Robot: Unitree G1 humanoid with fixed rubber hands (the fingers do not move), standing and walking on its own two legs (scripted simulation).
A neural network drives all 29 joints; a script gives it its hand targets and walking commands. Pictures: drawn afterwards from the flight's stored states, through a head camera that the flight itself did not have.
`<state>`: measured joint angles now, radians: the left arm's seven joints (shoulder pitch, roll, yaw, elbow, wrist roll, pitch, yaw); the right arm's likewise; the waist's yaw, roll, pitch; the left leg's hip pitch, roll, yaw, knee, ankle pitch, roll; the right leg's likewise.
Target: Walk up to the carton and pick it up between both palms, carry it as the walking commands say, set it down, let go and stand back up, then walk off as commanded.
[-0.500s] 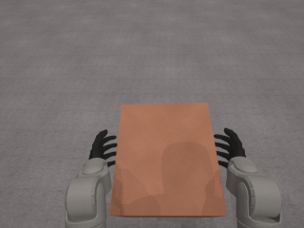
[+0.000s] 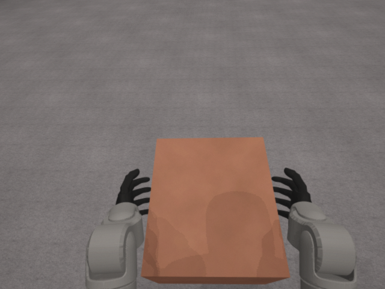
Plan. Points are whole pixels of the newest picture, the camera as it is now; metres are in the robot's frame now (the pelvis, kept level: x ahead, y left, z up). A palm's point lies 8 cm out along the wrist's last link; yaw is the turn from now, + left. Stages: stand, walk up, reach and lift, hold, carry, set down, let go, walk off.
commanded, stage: carry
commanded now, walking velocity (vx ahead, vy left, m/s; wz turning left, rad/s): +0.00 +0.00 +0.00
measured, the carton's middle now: (210, 210) +0.29 -0.01 +0.01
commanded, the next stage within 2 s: none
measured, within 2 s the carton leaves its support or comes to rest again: neither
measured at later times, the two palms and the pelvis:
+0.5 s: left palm (125, 221) +0.23 +0.14 +0.10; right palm (300, 211) +0.24 -0.16 +0.10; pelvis -0.03 -0.01 +0.00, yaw +1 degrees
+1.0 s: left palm (120, 216) +0.26 +0.16 +0.07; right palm (281, 206) +0.26 -0.14 +0.07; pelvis -0.02 +0.01 +0.00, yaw +1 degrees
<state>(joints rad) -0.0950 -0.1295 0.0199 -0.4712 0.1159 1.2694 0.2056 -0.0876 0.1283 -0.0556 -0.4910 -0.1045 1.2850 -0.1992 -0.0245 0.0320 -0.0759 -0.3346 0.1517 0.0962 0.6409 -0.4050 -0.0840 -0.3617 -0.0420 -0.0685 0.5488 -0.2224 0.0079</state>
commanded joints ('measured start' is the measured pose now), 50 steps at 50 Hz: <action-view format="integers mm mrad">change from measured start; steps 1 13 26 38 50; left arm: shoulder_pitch -338 -377 -439 -432 -418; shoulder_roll -963 -932 -918 -851 -776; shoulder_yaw -544 -573 -502 -455 -398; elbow -70 -52 116 218 303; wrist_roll -352 -373 -309 -259 -218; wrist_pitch -31 -10 -130 -260 -352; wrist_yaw -245 -254 -272 -275 -274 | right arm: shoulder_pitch -478 -397 -459 -447 -437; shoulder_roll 958 927 897 827 747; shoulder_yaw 696 626 535 474 416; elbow -122 -24 131 243 324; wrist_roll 425 373 314 260 216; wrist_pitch -27 -20 -146 -280 -374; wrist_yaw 268 261 285 286 281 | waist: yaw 17 16 17 18 17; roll -224 -82 -36 -26 -28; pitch -203 -155 -172 -216 -221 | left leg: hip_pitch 43 87 38 50 59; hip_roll -40 -30 -4 0 0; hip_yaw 39 -6 -57 -60 -60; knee -22 -187 -253 -229 -205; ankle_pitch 36 88 81 157 206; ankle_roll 13 40 55 69 77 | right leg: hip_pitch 126 41 79 110 122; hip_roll -178 -118 -92 -92 -95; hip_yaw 128 137 89 62 48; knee -188 -239 -165 -109 -90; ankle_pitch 198 -101 -11 119 162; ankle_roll -76 -55 -35 -21 -12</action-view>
